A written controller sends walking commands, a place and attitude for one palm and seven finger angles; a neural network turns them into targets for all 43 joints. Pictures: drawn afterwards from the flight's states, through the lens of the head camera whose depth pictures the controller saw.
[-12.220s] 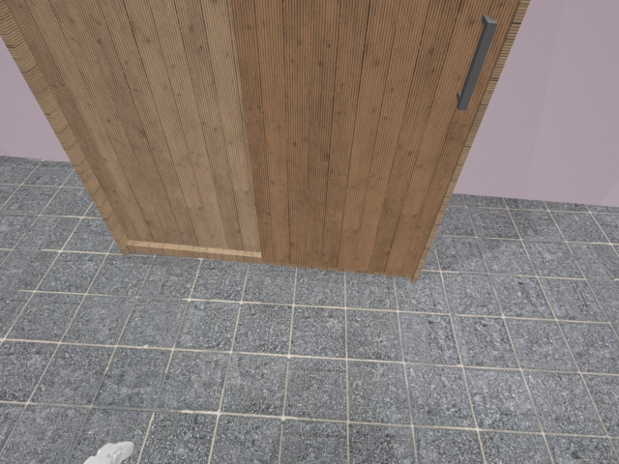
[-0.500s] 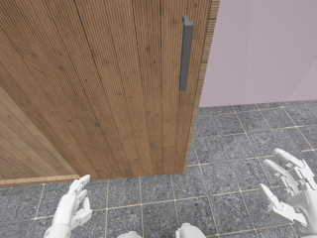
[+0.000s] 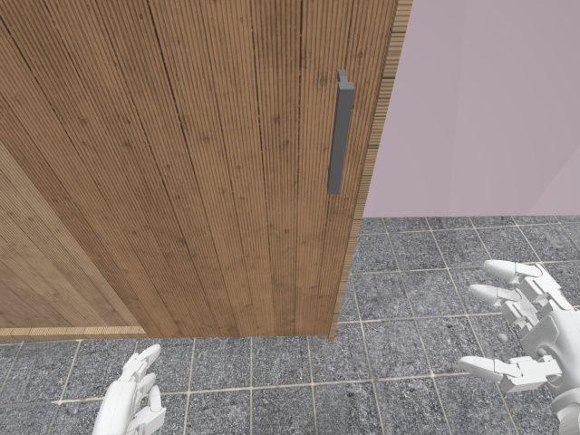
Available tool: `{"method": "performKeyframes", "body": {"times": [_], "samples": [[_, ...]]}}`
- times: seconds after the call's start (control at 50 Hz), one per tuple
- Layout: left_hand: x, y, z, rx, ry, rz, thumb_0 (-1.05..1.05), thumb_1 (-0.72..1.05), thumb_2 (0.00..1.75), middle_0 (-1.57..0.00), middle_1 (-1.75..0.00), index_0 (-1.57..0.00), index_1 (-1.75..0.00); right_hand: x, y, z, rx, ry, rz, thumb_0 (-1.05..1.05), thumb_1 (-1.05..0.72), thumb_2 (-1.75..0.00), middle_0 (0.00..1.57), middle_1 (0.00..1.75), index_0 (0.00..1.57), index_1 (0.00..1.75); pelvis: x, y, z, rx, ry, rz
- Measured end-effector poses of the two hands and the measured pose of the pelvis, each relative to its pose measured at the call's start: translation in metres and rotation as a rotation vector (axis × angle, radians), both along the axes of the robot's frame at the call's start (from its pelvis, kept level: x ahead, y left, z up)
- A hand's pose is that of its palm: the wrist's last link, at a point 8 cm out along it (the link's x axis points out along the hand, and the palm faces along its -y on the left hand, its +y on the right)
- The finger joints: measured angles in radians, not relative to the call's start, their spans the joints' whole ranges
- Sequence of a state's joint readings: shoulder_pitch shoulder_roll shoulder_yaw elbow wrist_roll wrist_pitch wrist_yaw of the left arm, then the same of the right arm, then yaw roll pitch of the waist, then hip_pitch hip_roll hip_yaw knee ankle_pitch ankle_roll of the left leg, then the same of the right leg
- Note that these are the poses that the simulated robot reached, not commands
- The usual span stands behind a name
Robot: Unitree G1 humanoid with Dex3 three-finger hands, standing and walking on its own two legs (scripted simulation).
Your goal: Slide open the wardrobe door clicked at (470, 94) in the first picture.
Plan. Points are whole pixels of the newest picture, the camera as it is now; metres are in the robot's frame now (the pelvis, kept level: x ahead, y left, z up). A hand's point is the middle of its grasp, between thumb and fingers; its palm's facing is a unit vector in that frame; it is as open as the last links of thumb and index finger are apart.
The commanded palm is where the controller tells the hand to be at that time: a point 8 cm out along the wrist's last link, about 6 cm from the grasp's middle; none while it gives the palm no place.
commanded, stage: raise the hand with hooked fingers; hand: right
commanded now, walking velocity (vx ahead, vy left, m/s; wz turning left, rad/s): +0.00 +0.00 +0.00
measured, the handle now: (337, 136) +0.51 -0.06 +0.15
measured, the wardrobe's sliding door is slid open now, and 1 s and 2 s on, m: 0.00 0.00 0.00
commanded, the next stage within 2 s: move the hooked fingers beside the handle in 1.06 s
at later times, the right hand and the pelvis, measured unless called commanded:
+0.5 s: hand (567, 273) +0.26 -0.27 +0.17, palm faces +0.06 +1.00 -0.06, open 13.9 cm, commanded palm +0.23 -0.31 +0.17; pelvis +0.00 +0.01 +0.03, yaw +0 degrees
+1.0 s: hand (535, 260) +0.27 -0.24 +0.17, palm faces +0.04 +1.00 -0.04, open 13.9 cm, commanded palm +0.24 -0.29 +0.18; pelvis +0.00 +0.03 +0.03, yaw +1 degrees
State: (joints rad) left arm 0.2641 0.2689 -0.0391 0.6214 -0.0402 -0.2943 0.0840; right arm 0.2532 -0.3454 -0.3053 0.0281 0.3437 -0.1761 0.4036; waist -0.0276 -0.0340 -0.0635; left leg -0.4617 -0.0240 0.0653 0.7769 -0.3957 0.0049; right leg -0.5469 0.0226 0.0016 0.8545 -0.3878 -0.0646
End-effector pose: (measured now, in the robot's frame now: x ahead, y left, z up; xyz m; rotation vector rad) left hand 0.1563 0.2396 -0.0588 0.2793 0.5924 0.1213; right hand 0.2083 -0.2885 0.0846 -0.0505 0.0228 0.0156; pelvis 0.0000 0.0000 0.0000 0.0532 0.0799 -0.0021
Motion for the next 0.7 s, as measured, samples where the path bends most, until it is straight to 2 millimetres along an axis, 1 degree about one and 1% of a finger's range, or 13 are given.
{"method": "performKeyframes", "body": {"times": [0.06, 0.14, 0.18, 0.22, 0.28, 0.32, 0.38, 0.46, 0.52, 0.56, 0.64, 0.7], "samples": [[0.006, -0.003, 0.010, -0.002, -0.039, -0.001, 0.01, 0.90, 0.90, -0.20, -0.30, -0.21, -0.30, 0.005, -0.006, 0.017, -0.013, -0.044, -0.009, 0.00, 0.18, -0.44, 0.28, 1.00, 0.28, 1.00, 0.001, 0.000, 0.004, -0.001, -0.020, 0.000], [0.014, -0.010, 0.020, -0.017, -0.077, -0.017, 0.01, 0.90, 0.90, -0.20, -0.30, -0.21, -0.30, 0.010, -0.018, 0.041, -0.013, -0.115, -0.048, 0.00, 0.28, -0.40, 0.29, 1.06, 0.29, 1.06, 0.001, 0.001, 0.009, -0.004, -0.045, -0.002], [0.016, -0.013, 0.022, -0.027, -0.085, -0.026, 0.01, 0.90, 0.90, -0.20, -0.30, -0.21, -0.30, 0.013, -0.023, 0.047, -0.006, -0.112, -0.058, 0.00, 0.32, -0.38, 0.29, 1.09, 0.29, 1.09, 0.000, 0.001, 0.012, -0.005, -0.053, -0.004], [0.018, -0.016, 0.023, -0.036, -0.086, -0.033, 0.01, 0.90, 0.90, -0.20, -0.30, -0.21, -0.30, 0.015, -0.026, 0.048, 0.001, -0.083, -0.057, 0.00, 0.37, -0.36, 0.29, 1.11, 0.30, 1.11, 0.000, 0.001, 0.014, -0.007, -0.061, -0.004], [0.018, -0.018, 0.024, -0.045, -0.083, -0.041, 0.01, 0.90, 0.90, -0.20, -0.30, -0.21, -0.30, 0.017, -0.026, 0.049, 0.001, -0.035, -0.043, 0.00, 0.42, -0.34, 0.30, 1.15, 0.30, 1.15, -0.001, 0.002, 0.016, -0.010, -0.070, -0.005], [0.018, -0.019, 0.024, -0.046, -0.079, -0.046, 0.01, 0.90, 0.90, -0.20, -0.30, -0.21, -0.30, 0.018, -0.024, 0.053, -0.005, -0.033, -0.035, 0.00, 0.44, -0.33, 0.30, 1.16, 0.30, 1.16, -0.002, 0.002, 0.018, -0.011, -0.078, -0.005], [0.016, -0.019, 0.025, -0.049, -0.071, -0.049, 0.01, 0.90, 0.90, -0.20, -0.30, -0.21, -0.30, 0.019, -0.023, 0.067, -0.015, -0.075, -0.035, 0.00, 0.47, -0.32, 0.30, 1.18, 0.30, 1.18, -0.002, 0.004, 0.021, -0.014, -0.090, -0.006], [0.012, -0.016, 0.024, -0.052, -0.055, -0.047, 0.01, 0.90, 0.90, -0.20, -0.30, -0.21, -0.30, 0.023, -0.029, 0.086, -0.019, -0.125, -0.059, -0.01, 0.49, -0.31, 0.30, 1.19, 0.31, 1.19, -0.002, 0.009, 0.024, -0.019, -0.101, -0.007], [0.010, -0.011, 0.023, -0.054, -0.043, -0.039, 0.01, 0.90, 0.90, -0.20, -0.30, -0.21, -0.30, 0.028, -0.035, 0.091, -0.010, -0.108, -0.073, -0.01, 0.49, -0.31, 0.30, 1.20, 0.31, 1.19, -0.003, 0.012, 0.026, -0.021, -0.106, -0.008], [0.008, -0.007, 0.023, -0.054, -0.037, -0.031, 0.01, 0.90, 0.90, -0.20, -0.30, -0.21, -0.30, 0.032, -0.035, 0.092, -0.009, -0.083, -0.070, -0.01, 0.49, -0.30, 0.30, 1.20, 0.31, 1.20, -0.003, 0.013, 0.027, -0.022, -0.108, -0.008], [0.006, 0.002, 0.022, -0.051, -0.031, -0.018, 0.01, 0.90, 0.90, -0.20, -0.30, -0.21, -0.30, 0.039, -0.028, 0.095, -0.011, -0.062, -0.037, -0.01, 0.50, -0.30, 0.30, 1.20, 0.30, 1.20, -0.003, 0.016, 0.028, -0.025, -0.106, -0.004], [0.004, 0.008, 0.023, -0.052, -0.033, -0.005, 0.01, 0.90, 0.90, -0.20, -0.30, -0.21, -0.30, 0.042, -0.021, 0.092, 0.003, -0.061, -0.019, -0.01, 0.50, -0.30, 0.30, 1.20, 0.30, 1.20, -0.002, 0.019, 0.028, -0.028, -0.102, 0.003]]}}
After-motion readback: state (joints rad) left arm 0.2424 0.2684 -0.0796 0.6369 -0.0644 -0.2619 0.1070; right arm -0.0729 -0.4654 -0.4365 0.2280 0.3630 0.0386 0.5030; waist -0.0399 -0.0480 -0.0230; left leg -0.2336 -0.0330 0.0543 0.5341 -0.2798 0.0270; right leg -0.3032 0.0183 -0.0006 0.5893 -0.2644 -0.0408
